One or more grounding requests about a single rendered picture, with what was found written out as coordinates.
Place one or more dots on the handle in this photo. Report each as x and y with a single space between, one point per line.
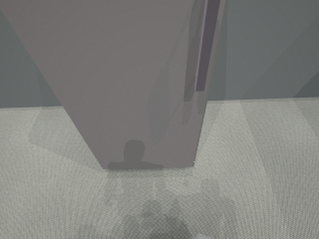
209 19

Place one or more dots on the fridge door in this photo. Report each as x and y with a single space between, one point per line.
124 72

